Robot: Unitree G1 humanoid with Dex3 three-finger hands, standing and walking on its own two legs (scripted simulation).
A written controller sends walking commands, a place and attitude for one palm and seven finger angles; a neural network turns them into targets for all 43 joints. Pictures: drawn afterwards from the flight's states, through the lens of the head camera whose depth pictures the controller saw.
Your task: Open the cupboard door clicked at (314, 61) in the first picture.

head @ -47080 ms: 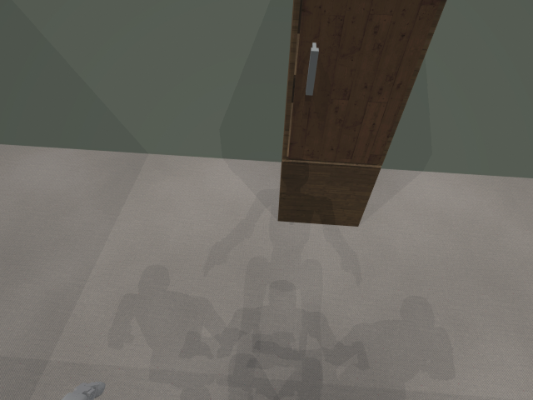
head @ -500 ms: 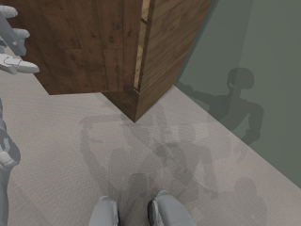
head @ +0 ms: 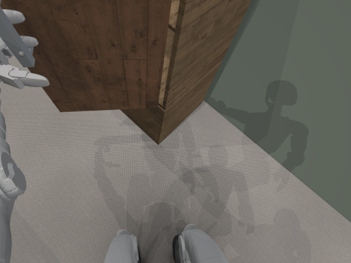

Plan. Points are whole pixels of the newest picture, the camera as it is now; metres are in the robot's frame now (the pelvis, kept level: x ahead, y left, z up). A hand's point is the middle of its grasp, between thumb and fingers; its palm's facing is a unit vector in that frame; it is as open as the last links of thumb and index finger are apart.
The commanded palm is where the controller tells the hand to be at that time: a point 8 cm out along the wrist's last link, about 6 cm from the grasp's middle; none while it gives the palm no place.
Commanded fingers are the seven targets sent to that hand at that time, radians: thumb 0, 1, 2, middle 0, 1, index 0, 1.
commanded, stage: close the thumb around the handle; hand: left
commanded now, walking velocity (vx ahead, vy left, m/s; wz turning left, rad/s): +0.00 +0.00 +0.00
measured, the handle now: (14, 31) +0.58 +0.27 +0.09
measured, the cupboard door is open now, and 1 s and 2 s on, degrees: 50 53 72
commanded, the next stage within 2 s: pull the door open along its arc in 0.62 s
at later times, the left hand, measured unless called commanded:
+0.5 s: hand (20, 55) +0.52 +0.25 +0.09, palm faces +0.03 -1.00 +0.01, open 6.1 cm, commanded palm +0.51 +0.28 +0.09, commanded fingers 0.00 0.90 0.90 -0.40 -1.35 -0.40 -1.35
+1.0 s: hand (25, 62) +0.51 +0.24 +0.09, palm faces +0.03 -1.00 +0.00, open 5.7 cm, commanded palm +0.46 +0.28 +0.09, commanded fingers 0.00 0.90 0.90 -0.40 -1.35 -0.40 -1.35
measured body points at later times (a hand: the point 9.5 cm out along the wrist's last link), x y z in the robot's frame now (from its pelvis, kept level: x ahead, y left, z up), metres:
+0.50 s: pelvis +0.00 +0.00 +0.00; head +0.15 +0.04 +0.43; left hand +0.52 +0.30 +0.09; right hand -0.02 -0.26 -0.10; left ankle +0.00 +0.09 -0.67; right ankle +0.00 -0.13 -0.67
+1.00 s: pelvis +0.00 +0.00 +0.01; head +0.14 +0.02 +0.44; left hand +0.50 +0.29 +0.09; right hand -0.02 -0.27 -0.10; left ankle +0.00 +0.09 -0.67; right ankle +0.00 -0.13 -0.67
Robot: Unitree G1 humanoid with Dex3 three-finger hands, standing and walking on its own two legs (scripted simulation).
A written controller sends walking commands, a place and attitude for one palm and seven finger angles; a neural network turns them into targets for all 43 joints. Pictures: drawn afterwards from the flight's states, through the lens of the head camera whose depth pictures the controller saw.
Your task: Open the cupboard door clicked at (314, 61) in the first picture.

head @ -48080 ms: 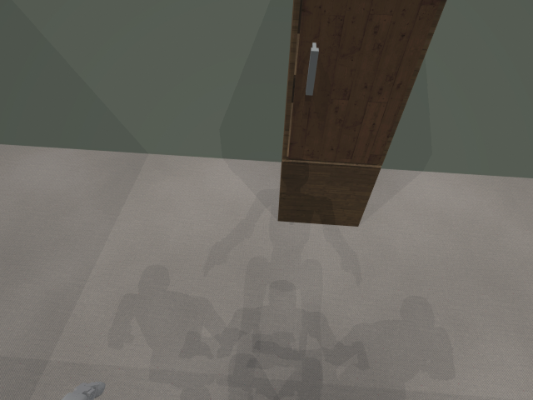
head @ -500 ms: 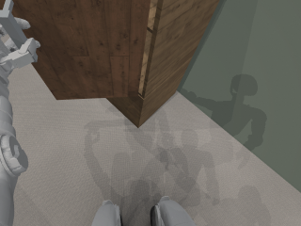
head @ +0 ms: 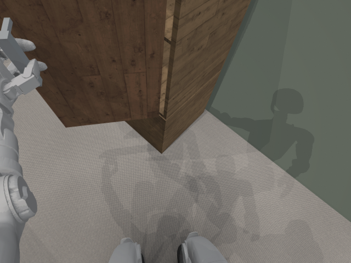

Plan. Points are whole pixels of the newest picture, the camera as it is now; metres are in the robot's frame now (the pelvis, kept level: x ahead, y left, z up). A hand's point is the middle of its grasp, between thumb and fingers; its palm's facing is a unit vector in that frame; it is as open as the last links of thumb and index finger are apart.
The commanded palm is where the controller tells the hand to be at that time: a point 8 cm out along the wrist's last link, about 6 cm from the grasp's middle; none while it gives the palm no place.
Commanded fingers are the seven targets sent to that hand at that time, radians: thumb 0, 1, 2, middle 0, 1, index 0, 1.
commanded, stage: pull the door open along its arc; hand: left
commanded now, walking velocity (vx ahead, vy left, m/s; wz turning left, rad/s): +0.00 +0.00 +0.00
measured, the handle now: (23, 55) +0.56 +0.28 +0.09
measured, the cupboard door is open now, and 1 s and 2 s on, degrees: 53 72 99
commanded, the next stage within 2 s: open thumb and fingers to let go in 1.60 s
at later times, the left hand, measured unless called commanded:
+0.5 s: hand (56, 110) +0.42 +0.19 +0.08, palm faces +0.51 -0.86 +0.03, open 5.8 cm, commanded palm +0.38 +0.23 +0.08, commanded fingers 0.00 0.90 0.90 -0.40 -1.35 -0.40 -1.35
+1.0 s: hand (57, 110) +0.42 +0.19 +0.08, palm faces +0.50 -0.87 +0.00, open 5.7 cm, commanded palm +0.35 +0.22 +0.08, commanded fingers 0.00 0.90 0.90 -0.40 -1.35 -0.40 -1.35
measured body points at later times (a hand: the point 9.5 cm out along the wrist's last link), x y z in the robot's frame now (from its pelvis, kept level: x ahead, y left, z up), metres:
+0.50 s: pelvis +0.00 -0.01 +0.01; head +0.07 +0.00 +0.45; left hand +0.39 +0.24 +0.08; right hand +0.15 -0.24 -0.11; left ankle +0.00 +0.10 -0.68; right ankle +0.00 -0.12 -0.68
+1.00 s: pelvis -0.02 -0.03 +0.01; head +0.05 -0.03 +0.45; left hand +0.39 +0.24 +0.08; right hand -0.01 -0.30 -0.12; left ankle +0.00 +0.10 -0.68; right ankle +0.00 -0.13 -0.68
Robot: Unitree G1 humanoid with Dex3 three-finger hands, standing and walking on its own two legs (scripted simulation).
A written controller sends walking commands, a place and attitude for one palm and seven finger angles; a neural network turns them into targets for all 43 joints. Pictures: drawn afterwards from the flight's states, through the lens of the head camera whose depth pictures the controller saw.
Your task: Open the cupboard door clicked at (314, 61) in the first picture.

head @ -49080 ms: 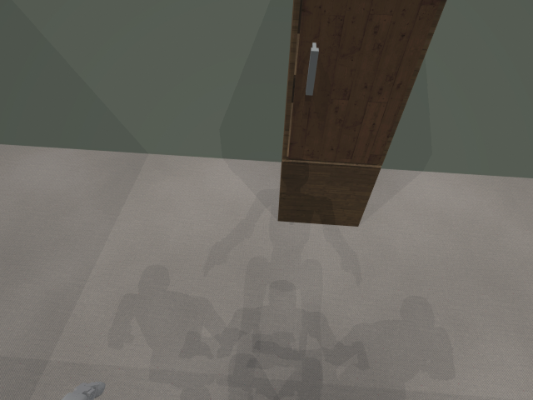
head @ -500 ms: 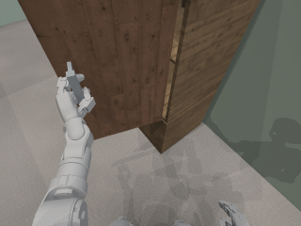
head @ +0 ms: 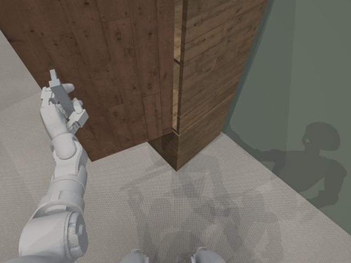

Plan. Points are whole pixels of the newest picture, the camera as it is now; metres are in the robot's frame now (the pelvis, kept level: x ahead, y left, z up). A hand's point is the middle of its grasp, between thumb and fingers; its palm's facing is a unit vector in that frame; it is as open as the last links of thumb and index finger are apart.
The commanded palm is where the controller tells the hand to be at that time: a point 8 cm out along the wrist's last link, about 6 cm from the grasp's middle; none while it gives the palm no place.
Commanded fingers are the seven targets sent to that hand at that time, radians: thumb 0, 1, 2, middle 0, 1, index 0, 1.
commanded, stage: pull the door open along its arc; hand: left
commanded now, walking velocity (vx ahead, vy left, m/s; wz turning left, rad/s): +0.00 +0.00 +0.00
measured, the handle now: (65, 98) +0.49 +0.25 +0.08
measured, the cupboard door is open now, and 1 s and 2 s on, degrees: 72 99 100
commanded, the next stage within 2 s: open thumb and fingers to let go in 0.60 s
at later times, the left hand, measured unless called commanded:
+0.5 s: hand (115, 149) +0.35 +0.11 +0.08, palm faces +0.35 -0.93 +0.06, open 6.3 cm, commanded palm +0.28 +0.15 +0.07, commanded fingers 0.00 0.90 0.90 -0.40 -1.35 -0.40 -1.35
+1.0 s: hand (121, 148) +0.35 +0.10 +0.07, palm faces +0.41 -0.91 -0.02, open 8.1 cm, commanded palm +0.31 +0.14 +0.07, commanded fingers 0.00 -0.22 0.42 -0.32 -1.23 -0.32 -1.23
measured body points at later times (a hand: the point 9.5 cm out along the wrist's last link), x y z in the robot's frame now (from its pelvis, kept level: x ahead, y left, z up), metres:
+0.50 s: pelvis +0.05 +0.01 +0.01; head +0.08 +0.01 +0.46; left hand +0.32 +0.16 +0.08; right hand +0.23 -0.20 -0.08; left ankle +0.03 +0.13 -0.69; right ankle +0.02 -0.10 -0.69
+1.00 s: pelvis +0.03 -0.01 +0.01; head +0.07 -0.03 +0.45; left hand +0.32 +0.15 +0.08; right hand +0.19 -0.23 -0.11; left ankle +0.03 +0.13 -0.69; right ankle +0.02 -0.10 -0.69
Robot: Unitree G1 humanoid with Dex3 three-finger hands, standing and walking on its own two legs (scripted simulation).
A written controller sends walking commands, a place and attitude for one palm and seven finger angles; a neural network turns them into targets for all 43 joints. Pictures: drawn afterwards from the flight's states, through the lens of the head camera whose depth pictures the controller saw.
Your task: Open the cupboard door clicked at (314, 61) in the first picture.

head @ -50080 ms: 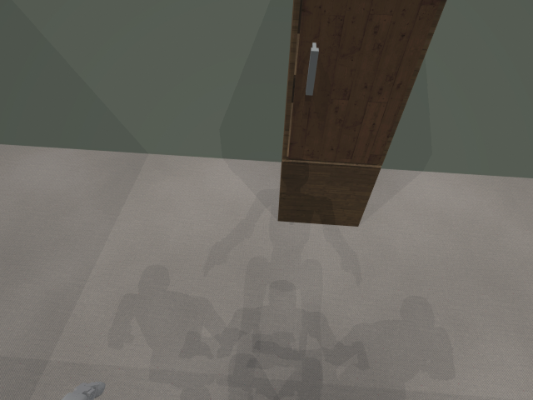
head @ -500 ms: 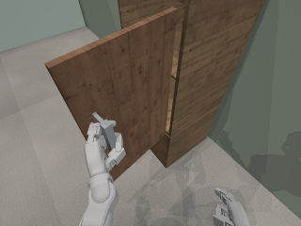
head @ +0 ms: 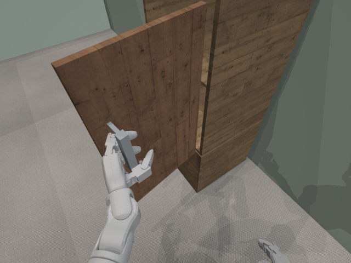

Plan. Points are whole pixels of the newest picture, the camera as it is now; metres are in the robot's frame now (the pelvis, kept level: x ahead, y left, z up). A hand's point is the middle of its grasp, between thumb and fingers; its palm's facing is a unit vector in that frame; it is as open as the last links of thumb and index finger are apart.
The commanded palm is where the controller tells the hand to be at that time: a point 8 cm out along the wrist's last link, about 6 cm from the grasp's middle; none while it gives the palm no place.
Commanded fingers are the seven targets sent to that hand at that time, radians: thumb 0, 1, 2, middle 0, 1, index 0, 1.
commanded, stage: open thumb and fingers to let go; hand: left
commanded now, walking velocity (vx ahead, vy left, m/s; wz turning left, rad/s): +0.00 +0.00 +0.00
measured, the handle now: (122, 147) +0.36 +0.15 +0.07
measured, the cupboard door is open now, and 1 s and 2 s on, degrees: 99 100 100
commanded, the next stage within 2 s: slide the hand sideways off the handle in 0.52 s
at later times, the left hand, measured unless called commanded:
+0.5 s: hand (141, 163) +0.32 +0.10 +0.07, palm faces +0.34 -0.94 +0.01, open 15.1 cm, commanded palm +0.28 +0.14 +0.07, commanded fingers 0.00 -0.50 0.30 -0.15 -0.30 -0.15 -0.30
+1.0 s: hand (134, 175) +0.29 +0.11 +0.07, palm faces -0.09 -1.00 +0.01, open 16.4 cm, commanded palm +0.26 +0.15 +0.07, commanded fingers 0.00 -0.50 0.30 -0.15 -0.30 -0.15 -0.30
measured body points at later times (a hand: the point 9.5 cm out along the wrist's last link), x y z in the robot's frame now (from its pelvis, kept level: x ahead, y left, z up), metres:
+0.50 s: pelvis -0.03 +0.01 +0.00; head +0.00 -0.01 +0.45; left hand +0.30 +0.14 +0.07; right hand +0.12 -0.22 -0.11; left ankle +0.00 +0.14 -0.69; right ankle -0.02 -0.08 -0.69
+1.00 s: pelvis -0.02 +0.03 +0.00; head +0.01 +0.02 +0.45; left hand +0.29 +0.16 +0.07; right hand +0.12 -0.20 -0.10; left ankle +0.00 +0.14 -0.69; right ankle -0.02 -0.08 -0.69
